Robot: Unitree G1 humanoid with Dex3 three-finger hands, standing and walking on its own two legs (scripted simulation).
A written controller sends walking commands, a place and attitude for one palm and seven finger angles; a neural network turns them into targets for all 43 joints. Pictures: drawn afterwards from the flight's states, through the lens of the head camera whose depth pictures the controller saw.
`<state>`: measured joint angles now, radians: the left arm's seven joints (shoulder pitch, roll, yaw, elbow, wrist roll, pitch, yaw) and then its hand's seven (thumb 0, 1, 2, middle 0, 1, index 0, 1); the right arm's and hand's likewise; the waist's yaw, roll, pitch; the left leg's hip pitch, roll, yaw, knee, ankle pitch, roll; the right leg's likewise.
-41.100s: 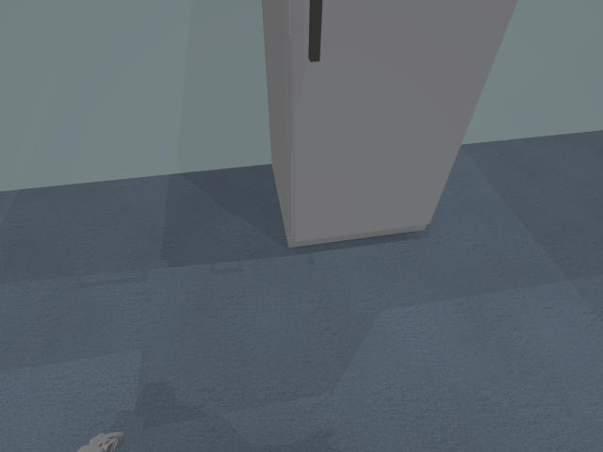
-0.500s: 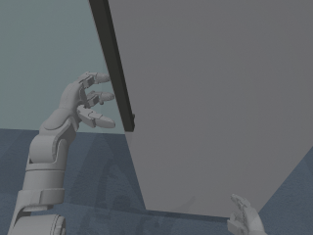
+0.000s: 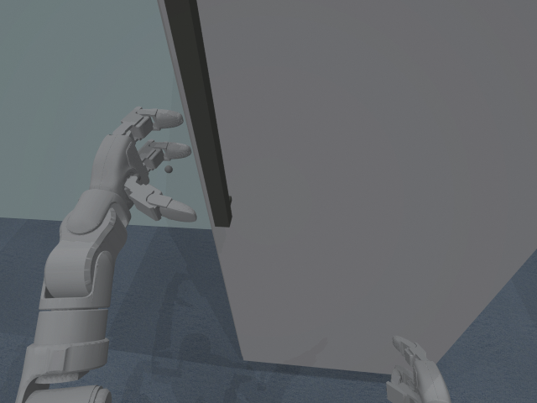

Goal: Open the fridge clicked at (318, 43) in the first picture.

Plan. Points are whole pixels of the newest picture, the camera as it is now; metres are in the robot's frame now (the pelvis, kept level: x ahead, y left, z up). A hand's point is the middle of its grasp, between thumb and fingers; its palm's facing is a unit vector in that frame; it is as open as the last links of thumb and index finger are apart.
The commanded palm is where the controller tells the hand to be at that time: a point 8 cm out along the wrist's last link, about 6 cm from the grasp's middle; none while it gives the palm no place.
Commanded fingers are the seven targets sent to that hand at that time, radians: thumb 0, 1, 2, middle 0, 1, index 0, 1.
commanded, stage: move the hooked fingers beside the handle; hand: left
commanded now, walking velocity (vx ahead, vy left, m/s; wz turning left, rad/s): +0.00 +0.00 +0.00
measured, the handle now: (210, 125) +0.40 +0.11 +0.25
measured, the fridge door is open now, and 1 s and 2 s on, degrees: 0 0 0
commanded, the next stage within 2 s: feel for the door with the fingertips in 0.04 s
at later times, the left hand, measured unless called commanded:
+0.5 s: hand (186, 159) +0.36 +0.13 +0.23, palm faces -0.01 -1.00 -0.06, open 14.0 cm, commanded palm +0.32 +0.18 +0.23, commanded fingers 0.00 -0.50 0.30 -0.30 -1.20 -0.30 -1.20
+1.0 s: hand (189, 158) +0.36 +0.13 +0.23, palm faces -0.01 -1.00 -0.04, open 13.8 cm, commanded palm +0.34 +0.18 +0.23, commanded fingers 0.00 -0.50 0.30 -0.30 -1.20 -0.30 -1.20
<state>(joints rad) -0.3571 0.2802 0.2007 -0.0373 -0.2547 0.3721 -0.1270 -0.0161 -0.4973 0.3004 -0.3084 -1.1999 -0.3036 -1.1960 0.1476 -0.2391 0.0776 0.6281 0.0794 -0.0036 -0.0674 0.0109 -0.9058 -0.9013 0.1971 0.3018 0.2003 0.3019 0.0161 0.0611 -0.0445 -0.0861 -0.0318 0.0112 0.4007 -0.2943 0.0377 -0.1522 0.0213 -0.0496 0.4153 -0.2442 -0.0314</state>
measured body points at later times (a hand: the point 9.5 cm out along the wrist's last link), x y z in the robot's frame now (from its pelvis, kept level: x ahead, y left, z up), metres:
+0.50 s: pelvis +0.00 +0.01 +0.00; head -0.02 -0.02 +0.45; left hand +0.35 +0.19 +0.23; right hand +0.20 -0.19 -0.09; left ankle -0.05 +0.09 -0.74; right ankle -0.01 -0.10 -0.74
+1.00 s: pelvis -0.01 -0.01 +0.00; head -0.03 -0.03 +0.45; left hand +0.35 +0.18 +0.23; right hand +0.18 -0.23 -0.09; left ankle -0.05 +0.09 -0.74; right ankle -0.01 -0.10 -0.74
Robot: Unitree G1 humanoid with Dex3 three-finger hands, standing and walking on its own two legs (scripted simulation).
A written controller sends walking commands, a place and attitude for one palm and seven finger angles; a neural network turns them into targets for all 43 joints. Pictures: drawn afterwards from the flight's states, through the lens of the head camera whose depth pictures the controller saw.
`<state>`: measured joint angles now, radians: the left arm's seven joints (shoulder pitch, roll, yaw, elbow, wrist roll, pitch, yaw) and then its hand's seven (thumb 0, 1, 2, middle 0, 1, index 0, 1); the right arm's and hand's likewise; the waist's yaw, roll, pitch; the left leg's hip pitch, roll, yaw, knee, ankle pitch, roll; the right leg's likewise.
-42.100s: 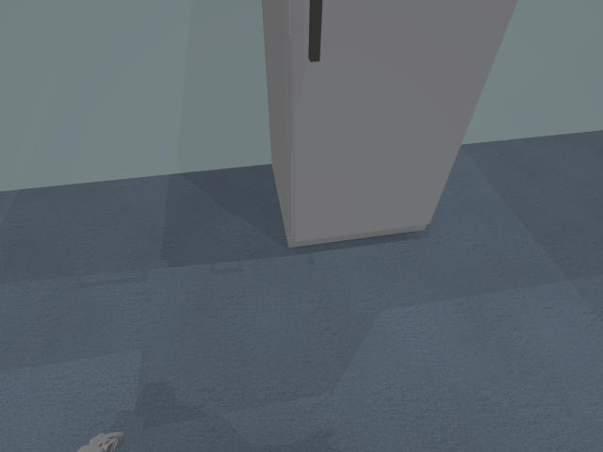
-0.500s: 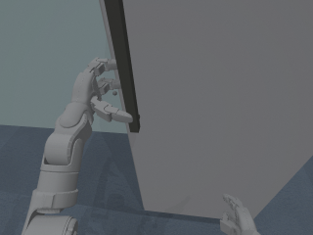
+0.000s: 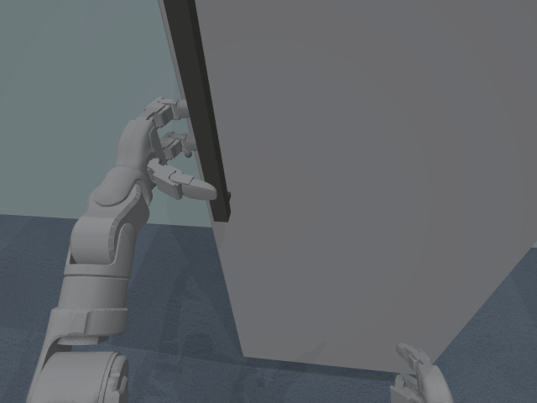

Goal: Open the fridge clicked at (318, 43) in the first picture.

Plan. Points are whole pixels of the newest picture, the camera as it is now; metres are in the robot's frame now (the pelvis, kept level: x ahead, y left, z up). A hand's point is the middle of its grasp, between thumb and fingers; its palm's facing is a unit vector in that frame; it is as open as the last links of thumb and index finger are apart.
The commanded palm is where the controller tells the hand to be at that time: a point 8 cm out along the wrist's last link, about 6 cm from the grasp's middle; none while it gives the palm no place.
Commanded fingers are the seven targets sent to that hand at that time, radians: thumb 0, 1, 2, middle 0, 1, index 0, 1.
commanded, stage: slide the fingers in behind the handle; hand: left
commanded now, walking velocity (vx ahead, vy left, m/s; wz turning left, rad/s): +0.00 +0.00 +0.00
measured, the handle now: (208, 121) +0.42 +0.11 +0.25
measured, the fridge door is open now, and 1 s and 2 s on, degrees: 0 0 0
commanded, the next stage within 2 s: grip the handle and tug to test in 1.72 s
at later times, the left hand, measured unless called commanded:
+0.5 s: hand (197, 161) +0.36 +0.12 +0.22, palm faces -0.04 -1.00 -0.04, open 14.1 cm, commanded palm +0.34 +0.17 +0.23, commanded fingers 0.00 -0.50 0.30 -0.30 -1.20 -0.30 -1.20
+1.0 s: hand (213, 160) +0.36 +0.10 +0.22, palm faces -0.08 -1.00 -0.04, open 14.0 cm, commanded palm +0.34 +0.15 +0.23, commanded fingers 0.00 -0.50 0.30 -0.30 -1.20 -0.30 -1.20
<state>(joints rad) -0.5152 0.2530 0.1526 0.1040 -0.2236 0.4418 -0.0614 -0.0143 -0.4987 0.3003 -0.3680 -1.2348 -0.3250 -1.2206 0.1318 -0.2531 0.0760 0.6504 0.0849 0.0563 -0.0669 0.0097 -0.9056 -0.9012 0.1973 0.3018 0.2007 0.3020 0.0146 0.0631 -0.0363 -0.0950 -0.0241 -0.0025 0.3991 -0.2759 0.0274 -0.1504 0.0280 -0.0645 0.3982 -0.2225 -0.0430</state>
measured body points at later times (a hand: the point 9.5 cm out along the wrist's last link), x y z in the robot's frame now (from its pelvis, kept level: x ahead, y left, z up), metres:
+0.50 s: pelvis +0.00 +0.00 +0.00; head -0.03 -0.02 +0.45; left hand +0.36 +0.17 +0.23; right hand +0.20 -0.21 -0.09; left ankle -0.04 +0.10 -0.74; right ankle +0.00 -0.09 -0.74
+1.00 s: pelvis +0.01 +0.01 +0.00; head -0.01 -0.01 +0.45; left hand +0.36 +0.15 +0.23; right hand +0.20 -0.20 -0.09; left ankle -0.04 +0.10 -0.74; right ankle +0.00 -0.09 -0.74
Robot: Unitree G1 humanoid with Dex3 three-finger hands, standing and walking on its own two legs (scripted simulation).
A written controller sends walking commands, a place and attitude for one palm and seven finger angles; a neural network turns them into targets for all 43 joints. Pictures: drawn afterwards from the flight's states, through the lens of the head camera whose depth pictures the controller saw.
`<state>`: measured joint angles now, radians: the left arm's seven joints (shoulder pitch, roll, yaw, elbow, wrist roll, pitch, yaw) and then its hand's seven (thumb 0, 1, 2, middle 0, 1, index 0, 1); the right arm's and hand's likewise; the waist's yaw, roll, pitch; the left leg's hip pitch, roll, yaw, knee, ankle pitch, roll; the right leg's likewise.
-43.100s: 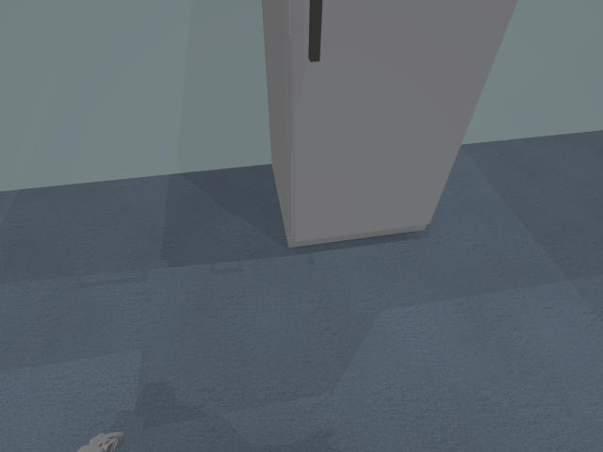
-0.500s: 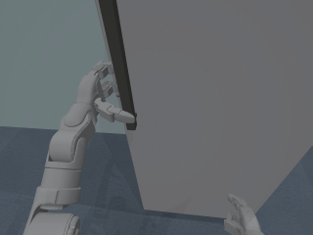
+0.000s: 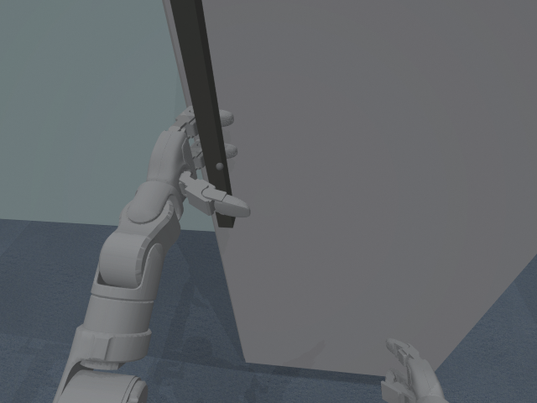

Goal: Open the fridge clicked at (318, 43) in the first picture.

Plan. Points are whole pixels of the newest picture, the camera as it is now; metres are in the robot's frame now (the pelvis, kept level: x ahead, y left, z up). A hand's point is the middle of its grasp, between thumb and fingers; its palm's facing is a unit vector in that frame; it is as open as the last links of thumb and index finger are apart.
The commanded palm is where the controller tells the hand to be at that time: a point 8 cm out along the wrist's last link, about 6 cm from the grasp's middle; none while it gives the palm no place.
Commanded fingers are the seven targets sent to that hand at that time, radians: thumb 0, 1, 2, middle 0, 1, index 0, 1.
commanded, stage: slide the fingers in behind the handle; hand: left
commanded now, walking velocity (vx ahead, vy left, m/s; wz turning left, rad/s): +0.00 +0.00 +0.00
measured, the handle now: (214, 126) +0.40 +0.10 +0.25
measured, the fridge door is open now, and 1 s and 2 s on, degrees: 0 0 0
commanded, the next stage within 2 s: grip the handle and tug to test in 0.72 s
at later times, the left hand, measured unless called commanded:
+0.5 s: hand (221, 166) +0.36 +0.09 +0.22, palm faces -0.04 -1.00 -0.02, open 14.0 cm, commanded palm +0.33 +0.14 +0.23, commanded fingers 0.00 -0.50 0.30 -0.30 -1.20 -0.30 -1.20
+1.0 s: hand (219, 166) +0.36 +0.09 +0.22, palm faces -0.04 -1.00 -0.03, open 13.2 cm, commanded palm +0.33 +0.14 +0.23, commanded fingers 0.00 -0.03 0.50 -0.35 -1.27 -0.35 -1.27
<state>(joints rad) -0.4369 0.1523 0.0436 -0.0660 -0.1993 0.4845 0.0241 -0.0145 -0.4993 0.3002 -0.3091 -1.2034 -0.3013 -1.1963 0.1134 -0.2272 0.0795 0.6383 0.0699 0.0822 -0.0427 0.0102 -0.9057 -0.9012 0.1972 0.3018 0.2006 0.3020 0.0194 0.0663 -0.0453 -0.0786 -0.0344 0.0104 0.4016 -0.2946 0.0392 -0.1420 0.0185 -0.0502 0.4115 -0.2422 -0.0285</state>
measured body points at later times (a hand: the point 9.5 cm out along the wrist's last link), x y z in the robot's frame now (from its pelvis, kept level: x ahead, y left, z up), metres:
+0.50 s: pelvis -0.01 -0.01 +0.00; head -0.03 -0.03 +0.45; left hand +0.35 +0.14 +0.22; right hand +0.19 -0.22 -0.09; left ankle -0.05 +0.09 -0.74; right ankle -0.01 -0.10 -0.74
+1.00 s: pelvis -0.01 -0.01 +0.00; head -0.03 -0.03 +0.45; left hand +0.35 +0.15 +0.22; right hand +0.18 -0.22 -0.09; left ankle -0.05 +0.09 -0.74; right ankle -0.01 -0.10 -0.74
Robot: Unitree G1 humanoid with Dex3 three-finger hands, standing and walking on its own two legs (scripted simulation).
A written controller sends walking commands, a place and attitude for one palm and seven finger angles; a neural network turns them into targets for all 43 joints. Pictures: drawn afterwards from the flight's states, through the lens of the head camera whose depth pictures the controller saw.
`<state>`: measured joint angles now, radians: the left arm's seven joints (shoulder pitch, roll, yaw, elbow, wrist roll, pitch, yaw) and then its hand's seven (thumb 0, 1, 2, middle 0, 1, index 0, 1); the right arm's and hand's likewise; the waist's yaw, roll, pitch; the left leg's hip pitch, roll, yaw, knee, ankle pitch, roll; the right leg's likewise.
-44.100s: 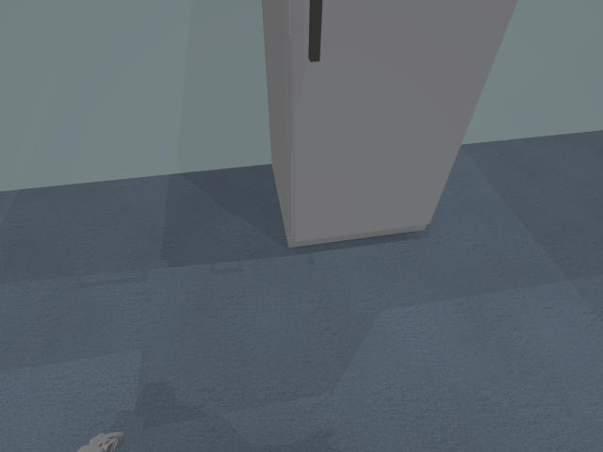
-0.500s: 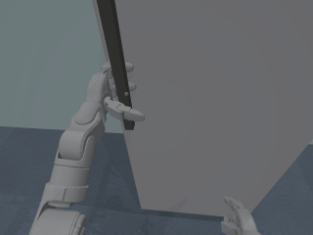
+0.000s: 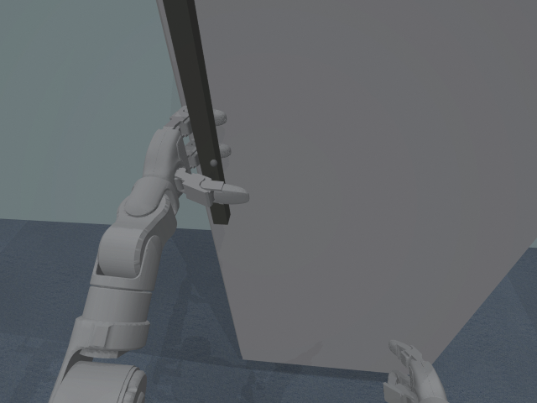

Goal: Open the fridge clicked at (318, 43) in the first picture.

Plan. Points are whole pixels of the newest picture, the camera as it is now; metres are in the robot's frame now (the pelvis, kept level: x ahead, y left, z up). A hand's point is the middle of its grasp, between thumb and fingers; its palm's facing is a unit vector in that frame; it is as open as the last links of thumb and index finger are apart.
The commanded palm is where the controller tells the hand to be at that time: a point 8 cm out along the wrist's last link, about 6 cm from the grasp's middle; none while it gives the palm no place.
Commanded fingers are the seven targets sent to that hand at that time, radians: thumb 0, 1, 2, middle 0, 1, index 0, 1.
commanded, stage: grip the handle and tug to test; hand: left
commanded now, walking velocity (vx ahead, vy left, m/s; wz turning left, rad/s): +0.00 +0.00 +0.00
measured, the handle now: (208, 123) +0.41 +0.11 +0.25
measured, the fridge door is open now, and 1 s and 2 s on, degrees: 0 0 12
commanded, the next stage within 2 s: pull the door a little, standing still in 1.24 s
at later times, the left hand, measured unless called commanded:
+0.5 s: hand (215, 162) +0.36 +0.10 +0.22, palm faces -0.04 -1.00 -0.04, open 6.2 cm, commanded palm +0.33 +0.14 +0.23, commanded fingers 0.00 0.90 0.90 -0.45 -1.40 -0.45 -1.40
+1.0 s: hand (218, 163) +0.36 +0.09 +0.22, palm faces -0.02 -1.00 -0.05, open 6.2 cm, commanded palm +0.31 +0.14 +0.23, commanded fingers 0.00 0.90 0.90 -0.45 -1.40 -0.45 -1.40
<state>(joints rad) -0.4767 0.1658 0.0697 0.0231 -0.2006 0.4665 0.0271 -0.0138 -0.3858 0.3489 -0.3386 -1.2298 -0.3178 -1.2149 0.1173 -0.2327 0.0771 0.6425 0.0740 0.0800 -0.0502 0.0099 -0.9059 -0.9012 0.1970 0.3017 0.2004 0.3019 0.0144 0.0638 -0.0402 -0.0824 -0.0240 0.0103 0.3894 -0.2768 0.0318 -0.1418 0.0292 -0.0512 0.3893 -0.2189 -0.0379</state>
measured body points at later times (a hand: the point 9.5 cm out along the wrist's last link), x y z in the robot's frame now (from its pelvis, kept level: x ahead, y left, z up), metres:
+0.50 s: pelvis +0.00 +0.01 +0.00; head -0.02 -0.02 +0.45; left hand +0.35 +0.15 +0.23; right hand +0.20 -0.20 -0.09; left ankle -0.04 +0.10 -0.74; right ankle +0.00 -0.09 -0.74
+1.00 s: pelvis +0.01 +0.00 +0.00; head -0.02 -0.02 +0.45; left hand +0.35 +0.15 +0.23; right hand +0.20 -0.21 -0.09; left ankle -0.04 +0.10 -0.74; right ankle +0.00 -0.09 -0.74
